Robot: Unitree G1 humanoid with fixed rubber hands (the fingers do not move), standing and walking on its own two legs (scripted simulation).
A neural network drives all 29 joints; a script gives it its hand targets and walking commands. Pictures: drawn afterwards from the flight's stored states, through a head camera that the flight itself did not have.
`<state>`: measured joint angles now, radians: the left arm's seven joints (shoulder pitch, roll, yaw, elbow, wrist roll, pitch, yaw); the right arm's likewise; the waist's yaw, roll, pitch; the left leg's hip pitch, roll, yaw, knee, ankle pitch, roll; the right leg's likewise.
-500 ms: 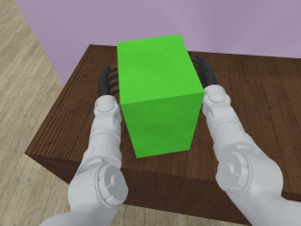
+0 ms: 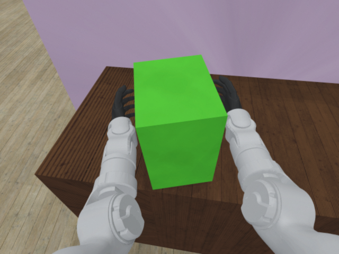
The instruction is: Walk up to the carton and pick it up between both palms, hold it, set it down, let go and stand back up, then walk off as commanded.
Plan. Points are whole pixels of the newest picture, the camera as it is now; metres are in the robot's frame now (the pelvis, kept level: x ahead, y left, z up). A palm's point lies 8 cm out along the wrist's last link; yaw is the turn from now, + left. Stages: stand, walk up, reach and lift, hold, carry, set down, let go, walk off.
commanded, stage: reach and lift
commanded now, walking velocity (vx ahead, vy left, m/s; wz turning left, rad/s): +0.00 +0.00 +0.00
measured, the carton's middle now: (175, 126) +0.45 +0.05 +0.06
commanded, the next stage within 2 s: none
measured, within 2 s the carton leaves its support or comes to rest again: neither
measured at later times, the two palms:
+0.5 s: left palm (119, 115) +0.39 +0.18 +0.15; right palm (238, 109) +0.42 -0.09 +0.16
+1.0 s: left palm (113, 107) +0.37 +0.18 +0.19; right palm (243, 109) +0.39 -0.09 +0.18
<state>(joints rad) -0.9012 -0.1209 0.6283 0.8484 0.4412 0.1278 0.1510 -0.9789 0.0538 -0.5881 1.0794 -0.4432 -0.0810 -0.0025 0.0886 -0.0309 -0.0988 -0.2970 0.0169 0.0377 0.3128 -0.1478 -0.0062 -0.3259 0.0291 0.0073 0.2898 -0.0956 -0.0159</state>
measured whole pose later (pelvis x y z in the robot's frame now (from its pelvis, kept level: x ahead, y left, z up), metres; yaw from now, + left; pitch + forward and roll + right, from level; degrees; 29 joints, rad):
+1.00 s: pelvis -0.03 +0.00 +0.00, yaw +0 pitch -2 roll +0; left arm -0.95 -0.05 0.51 0.78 0.37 0.42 0.14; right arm -0.98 0.05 -0.45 1.07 -0.21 0.09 -0.08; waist 0.04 -0.04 -0.07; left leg -0.15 0.02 0.04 0.33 -0.14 0.00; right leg -0.17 0.03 0.01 0.29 -0.08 -0.02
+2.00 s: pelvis -0.03 +0.01 +0.00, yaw +0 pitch -6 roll -1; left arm -1.01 0.01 0.44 0.62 0.36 0.69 0.08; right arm -1.09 0.00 -0.24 0.99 0.06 0.32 -0.16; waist -0.04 -0.05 -0.07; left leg -0.10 0.02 0.04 0.36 -0.16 0.00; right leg -0.10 0.03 0.01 0.29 -0.09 -0.01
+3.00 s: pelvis -0.03 +0.01 +0.00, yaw +0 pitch -6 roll -1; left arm -1.05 0.02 0.38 0.52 0.33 0.88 0.06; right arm -1.13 -0.08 -0.14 0.85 0.24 0.55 -0.23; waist -0.07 -0.05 -0.12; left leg -0.10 0.02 0.04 0.37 -0.17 0.00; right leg -0.10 0.03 0.01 0.29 -0.09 -0.01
